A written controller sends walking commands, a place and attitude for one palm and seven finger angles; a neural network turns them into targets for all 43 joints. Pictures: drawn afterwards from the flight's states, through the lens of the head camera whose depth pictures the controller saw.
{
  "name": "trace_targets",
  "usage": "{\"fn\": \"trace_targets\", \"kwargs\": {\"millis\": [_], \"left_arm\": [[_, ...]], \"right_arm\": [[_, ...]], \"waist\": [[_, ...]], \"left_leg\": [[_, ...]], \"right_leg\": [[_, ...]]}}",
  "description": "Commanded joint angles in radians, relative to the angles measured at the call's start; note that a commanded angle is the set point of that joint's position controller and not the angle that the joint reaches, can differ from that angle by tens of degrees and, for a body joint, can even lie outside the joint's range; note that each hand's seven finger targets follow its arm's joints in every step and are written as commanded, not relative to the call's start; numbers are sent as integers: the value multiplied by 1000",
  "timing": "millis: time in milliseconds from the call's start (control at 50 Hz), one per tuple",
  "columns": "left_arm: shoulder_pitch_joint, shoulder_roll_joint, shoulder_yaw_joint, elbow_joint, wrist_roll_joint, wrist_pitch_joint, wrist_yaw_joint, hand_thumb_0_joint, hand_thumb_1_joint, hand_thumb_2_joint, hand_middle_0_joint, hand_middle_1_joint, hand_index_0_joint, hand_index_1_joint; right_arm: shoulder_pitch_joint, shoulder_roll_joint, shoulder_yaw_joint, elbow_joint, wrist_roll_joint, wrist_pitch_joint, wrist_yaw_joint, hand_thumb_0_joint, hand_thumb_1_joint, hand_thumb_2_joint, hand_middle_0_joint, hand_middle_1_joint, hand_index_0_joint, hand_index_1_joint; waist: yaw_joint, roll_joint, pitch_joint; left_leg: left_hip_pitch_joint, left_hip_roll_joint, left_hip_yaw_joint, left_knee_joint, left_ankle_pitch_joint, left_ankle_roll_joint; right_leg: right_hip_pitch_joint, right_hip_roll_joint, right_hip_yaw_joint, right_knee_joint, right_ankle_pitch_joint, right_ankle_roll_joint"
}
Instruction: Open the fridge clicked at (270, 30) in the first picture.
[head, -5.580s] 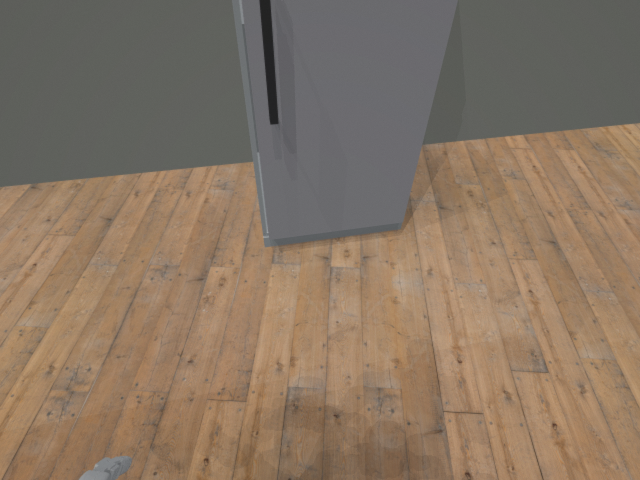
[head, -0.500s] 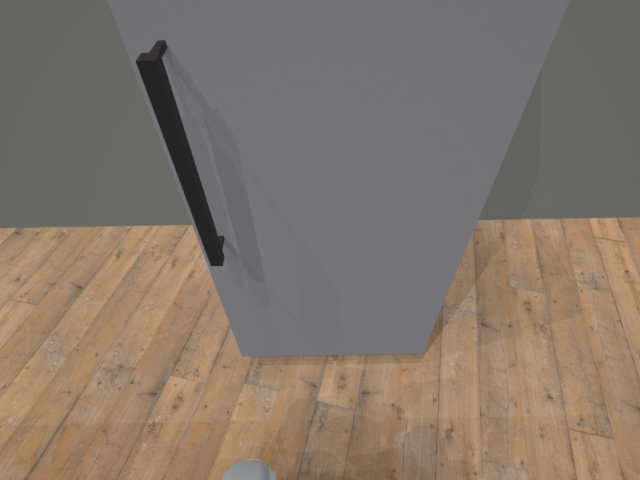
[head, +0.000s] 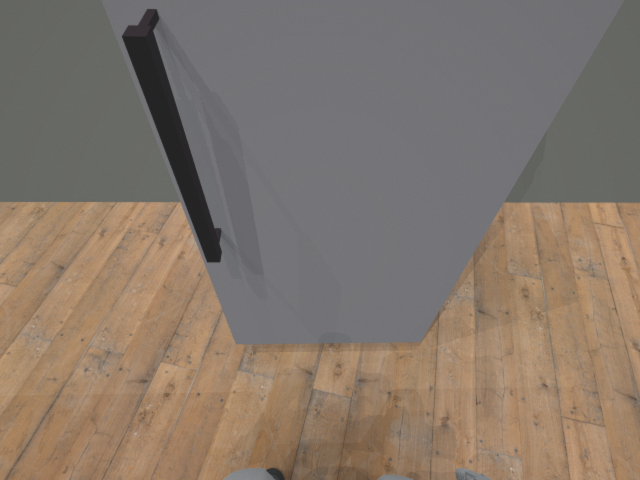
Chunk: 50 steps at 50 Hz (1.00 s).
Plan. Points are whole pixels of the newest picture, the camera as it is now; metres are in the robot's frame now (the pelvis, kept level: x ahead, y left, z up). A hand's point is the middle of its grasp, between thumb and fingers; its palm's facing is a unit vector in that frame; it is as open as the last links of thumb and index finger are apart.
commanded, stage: come to a stop and stand still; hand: left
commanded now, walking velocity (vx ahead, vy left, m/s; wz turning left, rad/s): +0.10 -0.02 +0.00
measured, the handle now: (190, 165) +0.50 +0.24 +0.08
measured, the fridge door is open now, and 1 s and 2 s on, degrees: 0 0 0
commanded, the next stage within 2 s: look again from close up in 1.30 s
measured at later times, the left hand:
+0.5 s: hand out of the picture -0.06 +0.12 -0.15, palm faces +0.14 -0.96 -0.24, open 7.4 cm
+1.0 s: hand out of the picture -0.01 +0.17 -0.17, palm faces +0.07 -0.98 -0.19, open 7.3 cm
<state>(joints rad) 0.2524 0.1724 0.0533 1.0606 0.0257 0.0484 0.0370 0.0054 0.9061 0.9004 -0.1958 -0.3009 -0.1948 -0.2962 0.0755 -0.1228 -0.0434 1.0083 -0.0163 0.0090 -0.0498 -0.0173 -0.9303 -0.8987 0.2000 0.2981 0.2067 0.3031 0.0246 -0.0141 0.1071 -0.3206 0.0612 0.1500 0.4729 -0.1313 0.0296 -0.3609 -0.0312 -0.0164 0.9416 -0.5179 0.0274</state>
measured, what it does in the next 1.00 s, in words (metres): steps on the spot: right foot, then left foot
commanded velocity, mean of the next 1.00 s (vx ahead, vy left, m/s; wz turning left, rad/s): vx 0.07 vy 0.04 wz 0.00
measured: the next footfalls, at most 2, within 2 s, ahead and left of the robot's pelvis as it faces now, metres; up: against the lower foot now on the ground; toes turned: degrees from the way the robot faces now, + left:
right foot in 0.12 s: +0.02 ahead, -0.12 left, +0.00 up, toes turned -2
left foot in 0.66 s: -0.03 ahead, +0.12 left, +0.00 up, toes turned +6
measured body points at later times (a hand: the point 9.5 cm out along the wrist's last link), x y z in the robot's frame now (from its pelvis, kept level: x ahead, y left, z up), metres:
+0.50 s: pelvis -0.04 -0.05 +0.01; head -0.02 -0.08 +0.46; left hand -0.07 +0.17 -0.13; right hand -0.05 -0.30 -0.15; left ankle -0.08 +0.10 -0.68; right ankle -0.03 -0.15 -0.73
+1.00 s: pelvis -0.01 +0.00 +0.01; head +0.00 +0.00 +0.46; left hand -0.01 +0.22 -0.16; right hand +0.01 -0.23 -0.15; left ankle -0.07 +0.11 -0.73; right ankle -0.02 -0.12 -0.73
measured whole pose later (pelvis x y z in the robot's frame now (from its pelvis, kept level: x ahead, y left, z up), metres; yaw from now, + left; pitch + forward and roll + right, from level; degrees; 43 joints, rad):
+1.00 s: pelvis -0.01 +0.00 +0.01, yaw +2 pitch -1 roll +0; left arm 0.24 0.16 0.02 1.15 0.01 -0.01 0.03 0.01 0.93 0.90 -0.19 -0.30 -0.19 -0.30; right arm 0.24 -0.15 -0.02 1.12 -0.01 -0.01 -0.05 0.01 -0.94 -0.90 0.20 0.30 0.20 0.30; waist 0.00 -0.01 0.03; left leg -0.11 0.03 0.06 0.43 -0.31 -0.01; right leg -0.18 -0.02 -0.07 0.45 -0.26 0.00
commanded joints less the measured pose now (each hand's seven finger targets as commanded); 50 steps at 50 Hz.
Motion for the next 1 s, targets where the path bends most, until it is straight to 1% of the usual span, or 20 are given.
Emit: {"fn": "trace_targets", "kwargs": {"millis": [0,60,80,100,120,140,200,240,320,400,500,560,600,620,640,660,700,800,900,980], "left_arm": [[119,24,15,-58,0,-3,-9,0,900,900,-200,-300,-200,-300],[221,13,8,-6,-4,-20,-11,0,900,900,-200,-300,-200,-300],[260,46,10,11,5,-27,-9,0,900,900,-200,-300,-200,-300],[225,116,9,-5,15,-44,-6,0,900,900,-200,-300,-200,-300],[126,185,12,-54,10,-36,-3,0,900,900,-200,-300,-200,-300],[34,208,17,-91,9,-38,1,0,900,900,-200,-300,-200,-300],[-33,178,17,-95,0,-55,2,0,900,900,-200,-300,-200,-300],[15,161,15,-87,-2,-67,-4,0,900,900,-200,-300,-200,-300],[142,148,20,-52,-5,-72,1,0,900,900,-200,-300,-200,-300],[178,140,25,-33,0,-71,8,0,900,900,-200,-300,-200,-300],[145,145,26,-22,11,-65,3,0,900,900,-200,-300,-200,-300],[87,135,18,-12,1,-59,-3,0,900,900,-200,-300,-200,-300],[85,81,0,-7,-9,-57,-7,0,900,900,-200,-300,-200,-300],[97,37,-10,-12,-12,-53,-11,0,900,900,-200,-300,-200,-300],[94,6,-17,-14,-11,-51,-11,0,900,900,-200,-300,-200,-300],[71,1,-20,-14,-4,-52,-14,0,900,900,-200,-300,-200,-300],[65,11,-20,19,-2,-39,-20,0,900,900,-200,-300,-200,-300],[111,28,-21,61,-14,-46,-23,0,900,900,-200,-300,-200,-300],[103,62,-23,75,-16,-65,-9,0,900,900,-200,-300,-200,-300],[68,60,-29,70,-20,-65,-3,0,900,900,-200,-300,-200,-300]], "right_arm": [[80,-203,-53,-30,-12,4,5,0,-900,-900,200,300,200,300],[40,-189,-49,-26,-12,18,26,0,-900,-900,200,300,200,300],[50,-151,-43,-24,-6,24,31,0,-900,-900,200,300,200,300],[65,-75,-24,-33,9,34,38,0,-900,-900,200,300,200,300],[27,-78,-25,-67,3,41,47,0,-900,-900,200,300,200,300],[34,-122,-36,-64,-4,43,55,0,-900,-900,200,300,200,300],[162,-128,-40,9,-12,45,62,0,-900,-900,200,300,200,300],[217,-118,-33,21,-14,30,65,0,-900,-900,200,300,200,300],[183,-134,-32,-8,-14,23,61,0,-900,-900,200,300,200,300],[168,-135,-28,-25,-11,26,54,0,-900,-900,200,300,200,300],[172,-99,-15,-23,1,13,52,0,-900,-900,200,300,200,300],[263,-73,-2,18,5,-4,45,0,-900,-900,200,300,200,300],[328,-115,-4,49,7,-25,33,0,-900,-900,200,300,200,300],[338,-169,-12,50,-1,-33,26,0,-900,-900,200,300,200,300],[308,-212,-17,36,-3,-27,21,0,-900,-900,200,300,200,300],[263,-213,-15,27,-8,-21,19,0,-900,-900,200,300,200,300],[215,-160,-2,44,-8,-31,6,0,-900,-900,200,300,200,300],[201,-146,6,54,1,-35,-10,0,-900,-900,200,300,200,300],[218,-111,10,75,8,-34,-2,0,-900,-900,200,300,200,300],[236,-107,18,105,7,-34,-2,0,-900,-900,200,300,200,300]], "waist": [[-17,167,-203],[29,174,-173],[43,71,-141],[30,-165,-82],[29,-261,29],[5,-199,62],[-39,-107,96],[-28,-88,54],[34,-92,-28],[51,-124,-70],[41,-181,-77],[-13,-181,-96],[-41,-31,-126],[-44,134,-111],[-34,203,-65],[-25,153,16],[-20,233,45],[-9,146,-25],[-17,-43,-103],[-20,1,-97]], "left_leg": [[105,274,-239,-156,148,145],[-88,171,-188,-178,-352,50],[-169,95,-142,-106,-443,4],[-197,-3,-80,110,-409,-57],[-188,-14,-88,235,-369,-64],[-125,7,-128,338,-319,-55],[-141,-3,-147,466,-171,-49],[-187,-18,-127,473,-129,-61],[-261,-11,-139,478,-141,-84],[-262,-1,-145,434,-211,-92],[-78,-19,-105,228,-285,-73],[161,-54,-67,-3,-125,-59],[324,19,-135,-116,-69,-45],[285,151,-302,-186,-140,3],[176,255,-403,-279,-252,63],[43,263,-402,-310,-321,79],[43,202,-349,-317,-153,65],[169,143,-225,-141,344,47],[163,67,-169,-80,203,-19],[188,68,-160,-108,207,-24]], "right_leg": [[40,-34,-8,-101,19,-7],[278,3,-91,-396,180,-13],[327,-20,-57,-522,171,-15],[202,-200,227,-750,-137,-73],[-22,-348,404,-911,-374,-136],[-158,-374,415,-949,-415,-156],[-110,-293,273,-878,-145,-120],[43,-251,184,-801,59,-107],[260,-286,192,-747,220,-137],[339,-321,225,-715,330,-176],[225,-300,205,-717,288,-182],[91,-201,110,-670,192,-117],[-16,-115,45,-546,164,-60],[-55,-51,-21,-454,140,-25],[-32,-25,-73,-391,95,-4],[7,-25,-58,-366,103,-5],[20,-44,-46,-315,144,3],[114,-40,-26,-480,297,4],[255,-88,21,-528,664,-39],[254,-91,17,-538,648,-42]]}}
